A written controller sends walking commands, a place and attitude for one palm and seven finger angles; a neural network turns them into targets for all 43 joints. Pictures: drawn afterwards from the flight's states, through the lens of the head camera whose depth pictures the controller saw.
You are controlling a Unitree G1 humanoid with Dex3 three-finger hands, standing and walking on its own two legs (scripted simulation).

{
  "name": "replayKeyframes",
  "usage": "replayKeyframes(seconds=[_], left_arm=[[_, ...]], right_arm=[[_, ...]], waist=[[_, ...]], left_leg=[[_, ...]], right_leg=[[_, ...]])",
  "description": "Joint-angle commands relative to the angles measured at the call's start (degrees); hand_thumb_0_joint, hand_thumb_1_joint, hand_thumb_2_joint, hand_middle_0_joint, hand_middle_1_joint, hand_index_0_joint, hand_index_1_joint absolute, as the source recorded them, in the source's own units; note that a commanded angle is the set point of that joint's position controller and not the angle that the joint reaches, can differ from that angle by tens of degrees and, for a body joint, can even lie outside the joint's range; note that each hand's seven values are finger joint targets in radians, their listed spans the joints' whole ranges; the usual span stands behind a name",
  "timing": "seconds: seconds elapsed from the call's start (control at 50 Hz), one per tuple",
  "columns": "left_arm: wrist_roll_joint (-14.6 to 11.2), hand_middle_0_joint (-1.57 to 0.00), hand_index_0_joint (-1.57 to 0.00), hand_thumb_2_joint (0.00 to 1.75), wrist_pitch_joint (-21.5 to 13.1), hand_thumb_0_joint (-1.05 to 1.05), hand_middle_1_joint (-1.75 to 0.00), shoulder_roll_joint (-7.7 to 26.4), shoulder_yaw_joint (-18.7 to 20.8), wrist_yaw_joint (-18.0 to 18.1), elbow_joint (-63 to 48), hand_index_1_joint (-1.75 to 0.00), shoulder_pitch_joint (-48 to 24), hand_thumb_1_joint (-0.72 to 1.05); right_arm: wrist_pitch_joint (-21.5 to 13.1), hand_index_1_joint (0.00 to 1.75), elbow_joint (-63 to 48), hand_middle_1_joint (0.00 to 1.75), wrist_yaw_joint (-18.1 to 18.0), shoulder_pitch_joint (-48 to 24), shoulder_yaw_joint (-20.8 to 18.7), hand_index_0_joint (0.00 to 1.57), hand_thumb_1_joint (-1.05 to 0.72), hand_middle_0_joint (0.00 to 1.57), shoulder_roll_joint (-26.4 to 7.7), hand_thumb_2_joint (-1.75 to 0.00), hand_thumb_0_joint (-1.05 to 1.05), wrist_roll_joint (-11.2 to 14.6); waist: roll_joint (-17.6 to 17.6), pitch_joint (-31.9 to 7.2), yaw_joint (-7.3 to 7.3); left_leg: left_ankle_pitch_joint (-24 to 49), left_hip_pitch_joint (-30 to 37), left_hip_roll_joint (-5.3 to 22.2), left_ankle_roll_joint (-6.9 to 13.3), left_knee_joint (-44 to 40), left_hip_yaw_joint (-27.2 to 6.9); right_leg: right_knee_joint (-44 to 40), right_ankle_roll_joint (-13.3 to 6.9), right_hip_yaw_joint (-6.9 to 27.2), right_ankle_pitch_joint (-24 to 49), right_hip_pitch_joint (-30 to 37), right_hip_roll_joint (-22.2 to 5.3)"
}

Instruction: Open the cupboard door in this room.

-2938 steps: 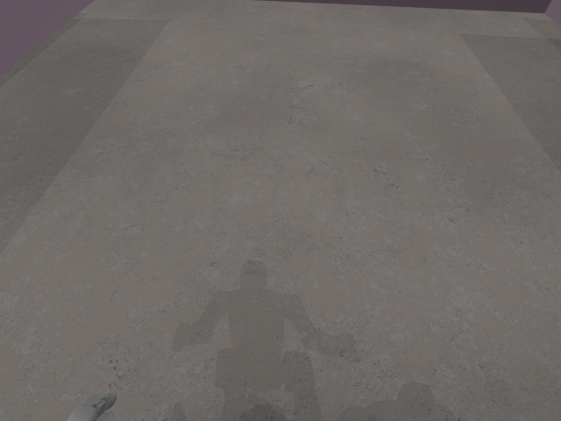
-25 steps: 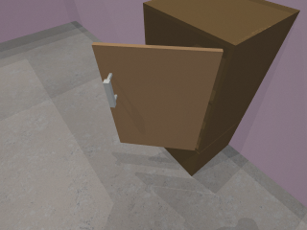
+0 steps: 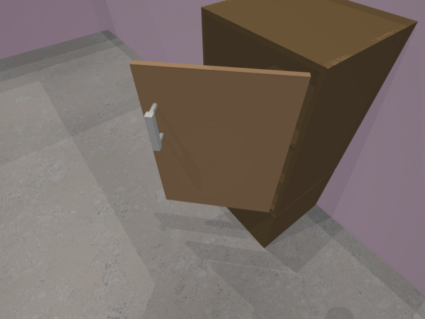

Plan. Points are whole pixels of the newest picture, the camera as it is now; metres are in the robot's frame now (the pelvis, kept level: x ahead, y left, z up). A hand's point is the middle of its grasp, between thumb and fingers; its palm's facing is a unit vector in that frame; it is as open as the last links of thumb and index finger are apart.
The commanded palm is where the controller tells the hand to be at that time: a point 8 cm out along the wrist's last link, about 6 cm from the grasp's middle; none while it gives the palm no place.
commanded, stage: look again from close up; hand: left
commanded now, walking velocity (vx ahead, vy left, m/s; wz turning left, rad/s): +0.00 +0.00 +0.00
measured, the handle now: (155, 127) +0.58 +0.20 +0.00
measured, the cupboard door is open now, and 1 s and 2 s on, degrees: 44 44 44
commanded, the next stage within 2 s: come to a stop and stand still in 0.08 s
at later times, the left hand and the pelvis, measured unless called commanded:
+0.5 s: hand out of the picture -0.02 +0.20 -0.18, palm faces +0.01 -0.98 -0.19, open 7.3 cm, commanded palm none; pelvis -0.03 +0.03 -0.01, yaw +0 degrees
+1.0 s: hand out of the picture -0.06 +0.20 -0.18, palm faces +0.03 -0.99 -0.15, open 7.4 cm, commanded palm none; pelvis -0.03 +0.05 +0.00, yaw +0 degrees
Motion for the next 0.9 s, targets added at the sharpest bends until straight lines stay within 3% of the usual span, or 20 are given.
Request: replayKeyframes(seconds=[0.0, 0.18, 0.2, 0.22, 0.24, 0.26, 0.28, 0.3, 0.32, 0.34, 0.38, 0.42, 0.48, 0.6, 0.88], left_arm=[[-0.4, -0.20, -0.20, 0.90, -0.8, 0.00, -0.30, 5.7, 1.0, 0.4, -1.6, -0.30, 3.0, 0.90], [-0.4, -0.20, -0.20, 0.90, -0.7, 0.00, -0.30, 5.5, 1.0, 0.4, -1.5, -0.30, 3.1, 0.90], [-0.1, -0.20, -0.20, 0.90, -1.4, 0.00, -0.30, 7.2, 1.0, 2.8, 1.3, -0.30, 8.9, 0.90], [0.2, -0.20, -0.20, 0.90, -2.1, 0.00, -0.30, 10.2, 1.5, 2.7, 0.2, -0.30, 9.1, 0.90], [0.2, -0.20, -0.20, 0.90, -2.1, 0.00, -0.30, 8.9, 1.4, 2.5, -1.3, -0.30, 8.8, 0.90], [0.2, -0.20, -0.20, 0.90, -1.9, 0.00, -0.30, 7.8, 1.1, 2.5, -1.8, -0.30, 7.8, 0.90], [0.1, -0.20, -0.20, 0.90, -1.6, 0.00, -0.30, 7.5, 0.8, 2.3, -2.4, -0.30, 5.8, 0.90], [-0.1, -0.20, -0.20, 0.90, -1.4, 0.00, -0.30, 7.1, 0.7, 2.0, -3.3, -0.30, 3.4, 0.90], [-0.2, -0.20, -0.20, 0.90, -0.8, 0.00, -0.30, 6.4, 0.5, 1.8, -3.9, -0.30, 1.7, 0.90], [-0.4, -0.20, -0.20, 0.90, -0.3, 0.00, -0.30, 5.1, 0.3, 1.5, -4.0, -0.30, 1.1, 0.90], [0.0, -0.20, -0.20, 0.90, 0.2, 0.00, -0.30, 4.7, 0.2, 1.2, -4.4, -0.30, 1.5, 0.90], [0.2, -0.20, -0.20, 0.90, 0.2, 0.00, -0.30, 4.8, 0.0, 0.9, -3.9, -0.30, 3.1, 0.90], [0.2, -0.20, -0.20, 0.90, 0.3, 0.00, -0.30, 4.6, 0.0, 0.5, -3.6, -0.30, 4.5, 0.90], [0.3, -0.20, -0.20, 0.90, 0.5, 0.00, -0.30, 4.2, 0.0, 0.2, -4.2, -0.30, 5.5, 0.90], [0.0, -0.20, -0.20, 0.90, -0.1, 0.00, -0.30, 3.1, -0.2, 0.5, -2.9, -0.30, 7.1, 0.90]], right_arm=[[-0.6, 0.30, -0.5, 0.30, 0.0, 5.4, -0.6, 0.20, -0.90, 0.20, -4.5, -0.90, 0.00, 0.2], [-0.6, 0.30, -0.1, 0.30, 0.0, 6.1, -0.5, 0.20, -0.90, 0.20, -4.0, -0.90, 0.00, 0.1], [-0.7, 0.30, -3.9, 0.30, 0.7, -2.2, -1.4, 0.20, -0.90, 0.20, -7.2, -0.90, 0.00, 0.9], [-0.2, 0.30, -6.7, 0.30, 0.7, 0.0, -0.8, 0.20, -0.90, 0.20, -4.7, -0.90, 0.00, 1.1], [-0.1, 0.30, -6.3, 0.30, 0.4, 4.0, -1.0, 0.20, -0.90, 0.20, -2.3, -0.90, 0.00, 1.0], [-0.2, 0.30, -6.1, 0.30, 0.4, 4.5, -1.2, 0.20, -0.90, 0.20, -2.1, -0.90, 0.00, 1.1], [0.0, 0.30, -5.8, 0.30, 0.4, 5.0, -1.2, 0.20, -0.90, 0.20, -2.5, -0.90, 0.00, 1.2], [0.1, 0.30, -5.2, 0.30, 0.5, 6.1, -1.3, 0.20, -0.90, 0.20, -2.7, -0.90, 0.00, 1.0], [0.0, 0.30, -4.9, 0.30, 0.6, 6.7, -1.3, 0.20, -0.90, 0.20, -2.6, -0.90, 0.00, 0.6], [0.0, 0.30, -4.8, 0.30, 0.6, 6.3, -1.2, 0.20, -0.90, 0.20, -4.1, -0.90, 0.00, 0.1], [0.0, 0.30, -6.0, 0.30, 0.9, 3.4, -1.1, 0.20, -0.90, 0.20, -5.0, -0.90, 0.00, -0.1], [-0.1, 0.30, -6.4, 0.30, 1.0, 2.9, -1.0, 0.20, -0.90, 0.20, -5.2, -0.90, 0.00, 0.0], [-0.3, 0.30, -6.8, 0.30, 0.9, 3.6, -1.1, 0.20, -0.90, 0.20, -6.2, -0.90, 0.00, 0.0], [-0.6, 0.30, -6.8, 0.30, 0.9, 3.8, -1.3, 0.20, -0.90, 0.20, -7.5, -0.90, 0.00, 0.0], [-1.0, 0.30, -3.9, 0.30, 0.6, 5.2, -0.8, 0.20, -0.90, 0.20, -5.4, -0.90, 0.00, 0.5]], waist=[[-0.8, 1.4, -0.09], [-0.5, 1.8, 0.05], [-3.4, 4.6, 2.98], [-5.9, 0.2, 0.33], [-5.8, -5.9, -0.58], [-6.1, -9.8, -0.97], [-7.0, -10.8, -1.54], [-5.7, -10.1, -2.55], [-3.0, -6.5, -2.87], [-1.8, -1.0, -2.45], [2.6, 6.1, -0.82], [3.6, 8.6, -0.21], [0.4, 6.8, -0.17], [0.6, 4.5, 0.11], [-1.4, 2.8, -0.14]], left_leg=[[6.9, -3.9, 3.1, 3.0, -3.5, -2.8], [7.0, -4.4, 3.1, 3.0, -3.7, -3.0], [2.5, -11.7, 3.2, 1.4, 10.1, 0.4], [-2.7, -12.2, -0.1, 1.7, 13.6, -0.3], [-7.8, -12.1, -0.6, 2.6, 14.1, -1.6], [-6.9, -11.0, -0.9, 2.4, 12.9, -1.5], [-5.0, -7.8, -0.8, 2.3, 9.9, -1.9], [-1.1, -3.9, -0.9, 2.3, 5.9, -2.4], [2.5, -1.8, 0.2, 2.7, 4.2, -3.2], [2.3, -5.2, 2.0, 3.5, 2.3, -5.4], [-1.8, -12.6, 3.2, 4.4, -2.2, -8.0], [-5.6, -15.8, 3.1, 4.8, -4.8, -8.9], [-9.6, -16.1, 2.6, 5.1, -6.4, -9.7], [-12.4, -16.9, 3.4, 5.6, -8.8, -11.1], [-2.8, -12.2, 2.3, 5.3, -5.9, -8.9]], right_leg=[[-5.5, 0.1, 8.5, 11.2, 1.9, -7.0], [-5.5, 0.0, 8.1, 10.5, 2.0, -7.1], [-4.1, 4.1, 11.9, 36.8, 2.5, -11.3], [-2.8, 3.5, 13.2, 58.0, 8.5, -15.6], [0.1, 2.1, 13.0, 61.5, 12.6, -16.2], [1.4, -1.4, 10.9, 58.8, 13.8, -15.2], [0.8, -2.7, 9.7, 47.4, 11.3, -14.5], [-0.5, -2.4, 10.0, 30.3, 6.2, -13.2], [-0.9, -1.3, 8.6, 15.9, 0.7, -10.4], [-2.0, 0.0, 7.9, 3.4, -3.4, -8.0], [-3.3, 0.8, 7.8, -5.1, -4.8, -6.1], [-2.8, 0.9, 7.5, -4.0, -3.9, -5.7], [-2.5, 1.2, 7.2, -4.0, -2.3, -5.5], [-0.9, 1.7, 5.6, -1.1, 0.2, -5.4], [-2.5, 1.7, 6.8, 3.3, 0.0, -7.1]])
